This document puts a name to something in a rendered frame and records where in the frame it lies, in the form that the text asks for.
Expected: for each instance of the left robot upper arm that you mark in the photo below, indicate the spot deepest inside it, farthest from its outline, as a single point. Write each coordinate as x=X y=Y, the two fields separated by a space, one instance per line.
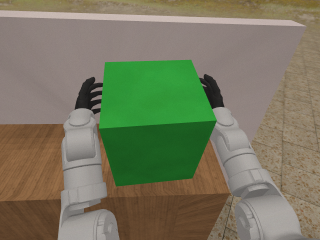
x=93 y=225

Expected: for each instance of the robot left hand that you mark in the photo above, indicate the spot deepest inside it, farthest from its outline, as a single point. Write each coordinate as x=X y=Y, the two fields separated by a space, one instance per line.
x=85 y=95

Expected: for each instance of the pedestal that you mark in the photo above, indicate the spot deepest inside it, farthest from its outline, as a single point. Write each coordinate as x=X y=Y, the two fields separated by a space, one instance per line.
x=32 y=179

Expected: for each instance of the robot left forearm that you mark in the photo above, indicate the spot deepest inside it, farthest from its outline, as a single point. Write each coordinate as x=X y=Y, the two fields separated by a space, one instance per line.
x=81 y=163

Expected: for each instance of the robot right forearm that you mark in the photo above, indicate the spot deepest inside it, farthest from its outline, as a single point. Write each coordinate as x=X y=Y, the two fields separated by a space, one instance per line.
x=247 y=178

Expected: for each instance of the robot right hand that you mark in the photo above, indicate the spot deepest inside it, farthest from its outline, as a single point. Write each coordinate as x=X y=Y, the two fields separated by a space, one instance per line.
x=212 y=91

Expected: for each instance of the right robot upper arm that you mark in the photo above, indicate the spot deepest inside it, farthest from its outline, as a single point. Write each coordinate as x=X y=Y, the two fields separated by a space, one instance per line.
x=267 y=217

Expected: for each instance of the carton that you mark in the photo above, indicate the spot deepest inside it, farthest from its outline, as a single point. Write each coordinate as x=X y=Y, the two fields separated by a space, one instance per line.
x=155 y=120

